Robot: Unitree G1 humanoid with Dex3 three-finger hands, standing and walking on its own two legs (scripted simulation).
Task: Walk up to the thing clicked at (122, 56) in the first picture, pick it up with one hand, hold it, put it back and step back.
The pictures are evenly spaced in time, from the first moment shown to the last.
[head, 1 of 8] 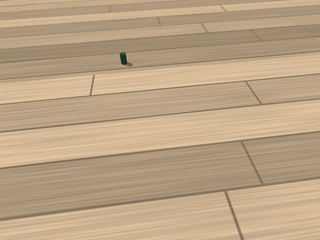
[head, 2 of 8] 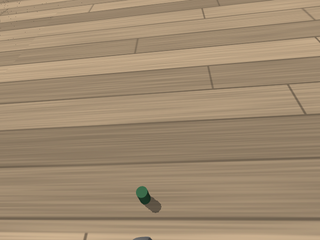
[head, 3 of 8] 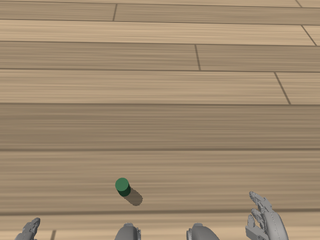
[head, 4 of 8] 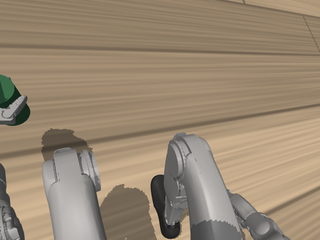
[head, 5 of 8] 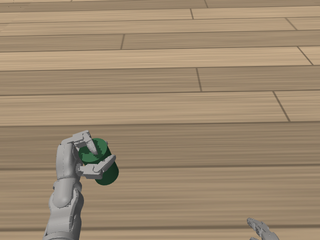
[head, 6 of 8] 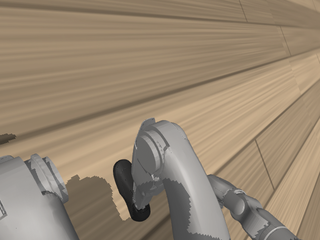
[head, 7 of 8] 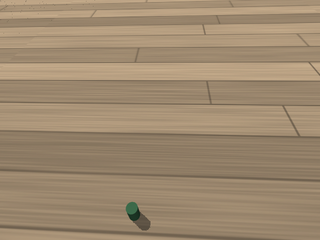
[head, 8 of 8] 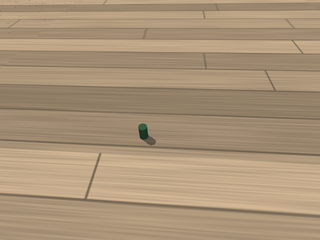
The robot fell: no
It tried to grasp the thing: yes
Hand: left
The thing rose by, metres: 0.69
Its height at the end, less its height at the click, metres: +0.00
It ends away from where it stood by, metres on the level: 0.03
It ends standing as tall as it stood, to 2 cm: yes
